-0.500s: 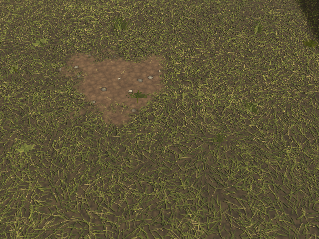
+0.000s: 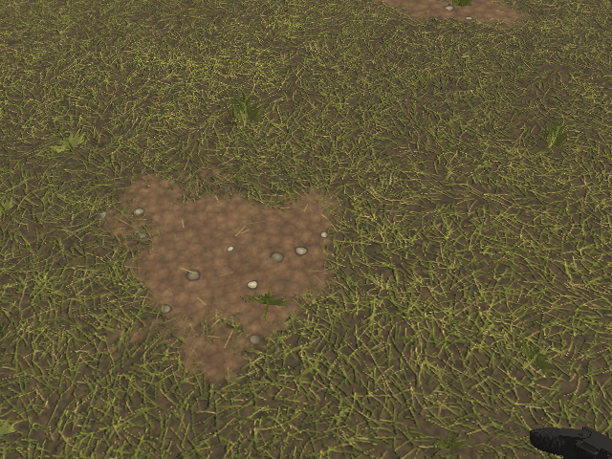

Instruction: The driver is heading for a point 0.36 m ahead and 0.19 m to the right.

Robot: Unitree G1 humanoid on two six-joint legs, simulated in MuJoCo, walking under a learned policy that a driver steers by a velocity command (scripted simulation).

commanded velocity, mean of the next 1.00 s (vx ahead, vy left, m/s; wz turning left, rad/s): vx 0.53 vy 0.00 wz -0.43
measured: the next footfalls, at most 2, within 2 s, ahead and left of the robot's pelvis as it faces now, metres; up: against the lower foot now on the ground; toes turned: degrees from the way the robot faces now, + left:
left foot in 0.18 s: +0.42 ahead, +0.16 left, +0.00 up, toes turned -14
right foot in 0.60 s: +0.64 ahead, -0.18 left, +0.00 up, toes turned -22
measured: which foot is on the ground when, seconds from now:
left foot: up 0.00-0.16, down 0.18-0.60, up 0.62-0.96, down 0.98-1.00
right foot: down 0.00-0.20, up 0.22-0.58, down 0.60-1.00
